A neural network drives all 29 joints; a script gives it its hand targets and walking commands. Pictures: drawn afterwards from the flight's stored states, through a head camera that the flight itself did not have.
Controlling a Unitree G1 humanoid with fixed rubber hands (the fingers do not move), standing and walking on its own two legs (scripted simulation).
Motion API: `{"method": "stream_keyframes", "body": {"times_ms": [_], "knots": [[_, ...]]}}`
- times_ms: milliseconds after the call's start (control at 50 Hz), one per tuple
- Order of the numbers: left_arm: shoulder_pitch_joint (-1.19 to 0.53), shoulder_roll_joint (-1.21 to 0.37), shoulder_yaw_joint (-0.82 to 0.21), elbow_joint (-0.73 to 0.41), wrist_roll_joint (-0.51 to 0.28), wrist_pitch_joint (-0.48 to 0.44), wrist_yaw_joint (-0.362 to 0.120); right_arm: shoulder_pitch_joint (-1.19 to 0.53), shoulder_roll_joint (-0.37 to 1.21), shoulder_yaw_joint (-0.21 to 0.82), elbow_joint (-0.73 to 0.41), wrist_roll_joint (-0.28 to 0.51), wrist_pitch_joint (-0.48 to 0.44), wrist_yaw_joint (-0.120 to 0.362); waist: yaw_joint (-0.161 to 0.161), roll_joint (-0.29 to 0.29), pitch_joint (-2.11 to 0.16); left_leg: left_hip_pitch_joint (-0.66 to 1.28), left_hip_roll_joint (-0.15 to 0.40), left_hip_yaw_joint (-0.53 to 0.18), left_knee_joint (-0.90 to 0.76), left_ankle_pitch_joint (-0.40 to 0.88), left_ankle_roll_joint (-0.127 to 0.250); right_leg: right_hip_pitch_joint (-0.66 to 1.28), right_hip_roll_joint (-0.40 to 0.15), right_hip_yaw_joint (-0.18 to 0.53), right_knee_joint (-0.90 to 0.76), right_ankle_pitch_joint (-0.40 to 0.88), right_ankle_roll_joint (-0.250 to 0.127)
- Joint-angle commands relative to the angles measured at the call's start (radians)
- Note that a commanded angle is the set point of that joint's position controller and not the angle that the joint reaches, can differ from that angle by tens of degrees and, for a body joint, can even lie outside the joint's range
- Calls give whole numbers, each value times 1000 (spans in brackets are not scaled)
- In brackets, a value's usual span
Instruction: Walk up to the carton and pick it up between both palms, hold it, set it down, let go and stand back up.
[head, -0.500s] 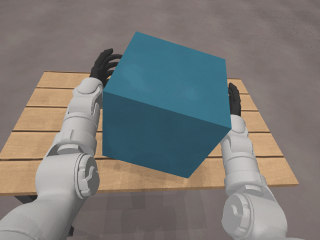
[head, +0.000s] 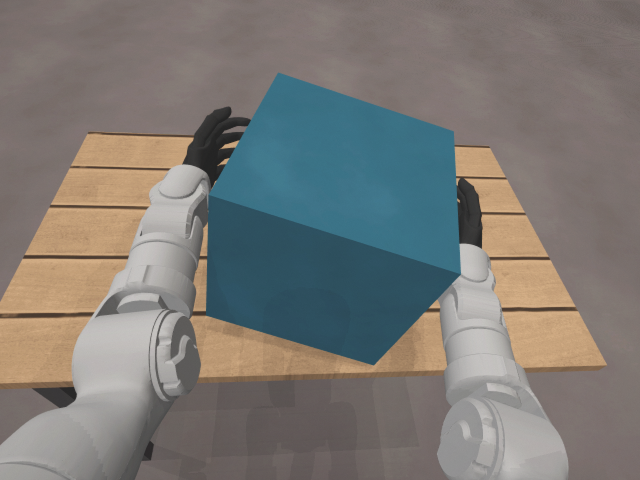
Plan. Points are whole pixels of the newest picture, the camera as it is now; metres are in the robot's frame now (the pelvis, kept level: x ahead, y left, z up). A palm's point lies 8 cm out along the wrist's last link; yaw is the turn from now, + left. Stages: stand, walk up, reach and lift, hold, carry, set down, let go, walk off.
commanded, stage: set down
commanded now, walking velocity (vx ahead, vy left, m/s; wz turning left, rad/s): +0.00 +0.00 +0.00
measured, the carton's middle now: (327, 224) +0.42 -0.03 +0.07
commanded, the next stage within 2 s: none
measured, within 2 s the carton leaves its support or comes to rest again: rests again in 1.08 s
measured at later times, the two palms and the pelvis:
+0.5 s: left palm (202, 178) +0.45 +0.14 +0.13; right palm (459, 250) +0.36 -0.19 +0.09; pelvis -0.01 +0.00 +0.00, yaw +0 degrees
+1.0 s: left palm (195, 188) +0.44 +0.15 +0.11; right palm (454, 248) +0.36 -0.18 +0.09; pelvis -0.01 +0.00 +0.00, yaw +0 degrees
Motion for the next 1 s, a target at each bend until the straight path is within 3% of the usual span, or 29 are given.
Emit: {"method": "stream_keyframes", "body": {"times_ms": [0, 80, 240, 480, 540, 620, 720, 980], "knots": [[-526, -551, -213, -55, -6, -22, -93, -785, 426, 377, -237, -3, -133, 111, 0, 119, -623, 203, -24, 86, 22, 482, -97, 235, 51, -95, 90, 498, 8], [-518, -548, -202, -39, 6, -29, -97, -760, 426, 357, -216, -18, -137, 110, -8, 121, -590, 190, -26, 88, 13, 453, -95, 235, 48, -93, 87, 493, 9], [-525, -549, -175, -5, 24, -59, -95, -753, 440, 342, -201, -45, -159, 118, 6, 106, -588, 166, -21, 92, 3, 418, -86, 233, 44, -93, 86, 458, 10], [-508, -534, -122, 31, 69, -81, -97, -689, 438, 280, -140, -88, -169, 126, 19, 128, -523, 171, -11, 97, -7, 392, -91, 183, 42, -102, 72, 365, 8], [-505, -536, -124, 29, 75, -83, -93, -681, 428, 262, -126, -98, -179, 130, 14, 141, -513, 206, -5, 93, 4, 420, -102, 141, 49, -111, 62, 328, 4], [-498, -526, -107, 33, 90, -82, -95, -654, 426, 236, -104, -115, -176, 127, 13, 136, -466, 179, -8, 98, -12, 354, -95, 140, 44, -110, 54, 284, 7], [-489, -529, -106, 26, 99, -95, -94, -635, 431, 225, -88, -128, -188, 130, 13, 147, -486, 198, -6, 100, 2, 394, -102, 123, 47, -117, 58, 295, 8], [-467, -514, -69, 38, 133, -107, -101, -572, 428, 181, -37, -161, -199, 127, 3, 146, -411, 172, -4, 99, -17, 327, -99, 98, 44, -123, 49, 243, 15]]}}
